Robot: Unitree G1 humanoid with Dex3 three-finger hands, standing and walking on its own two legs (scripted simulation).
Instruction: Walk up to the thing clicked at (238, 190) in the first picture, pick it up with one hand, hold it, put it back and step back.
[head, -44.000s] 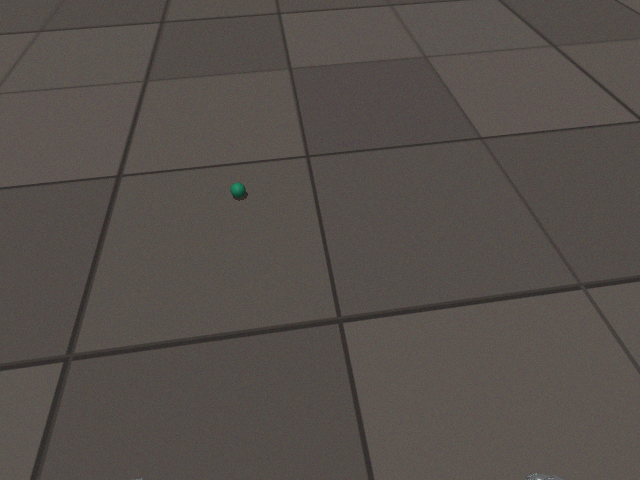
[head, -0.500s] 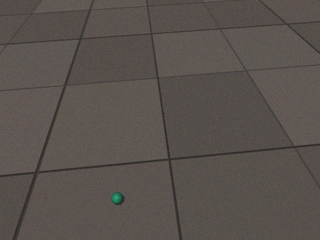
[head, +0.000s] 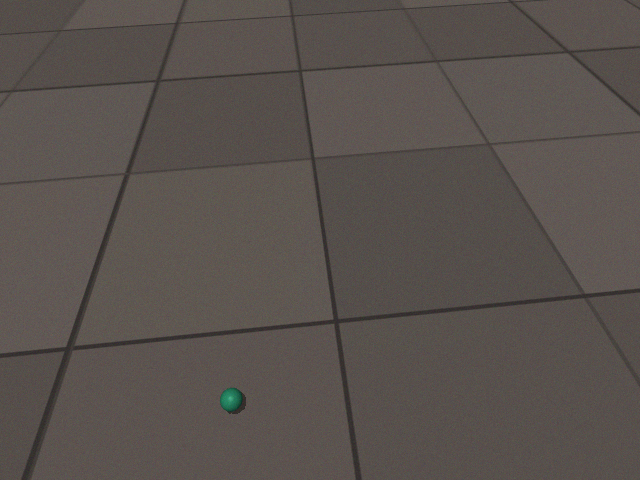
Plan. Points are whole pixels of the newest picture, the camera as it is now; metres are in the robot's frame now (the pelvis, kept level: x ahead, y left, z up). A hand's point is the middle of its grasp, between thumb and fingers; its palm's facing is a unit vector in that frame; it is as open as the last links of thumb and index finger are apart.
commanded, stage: stand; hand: left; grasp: from above
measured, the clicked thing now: (231, 399) +0.43 +0.31 -0.75
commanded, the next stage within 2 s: step back in 0.38 s
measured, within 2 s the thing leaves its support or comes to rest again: neither
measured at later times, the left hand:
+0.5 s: hand out of the picture +0.07 +0.26 -0.16, palm faces +0.01 -0.94 -0.35, open 7.4 cm
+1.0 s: hand out of the picture -0.01 +0.28 -0.18, palm faces -0.10 -0.92 -0.39, open 7.4 cm
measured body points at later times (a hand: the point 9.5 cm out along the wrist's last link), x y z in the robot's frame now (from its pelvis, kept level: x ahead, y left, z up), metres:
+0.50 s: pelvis -0.02 +0.00 -0.01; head +0.01 +0.00 +0.44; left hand +0.07 +0.31 -0.14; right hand +0.06 -0.31 -0.14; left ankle +0.01 +0.13 -0.75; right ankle -0.02 -0.13 -0.75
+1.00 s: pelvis -0.13 +0.02 -0.03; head -0.07 +0.01 +0.41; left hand -0.01 +0.33 -0.15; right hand -0.05 -0.30 -0.15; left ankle -0.03 +0.13 -0.75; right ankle -0.17 -0.10 -0.75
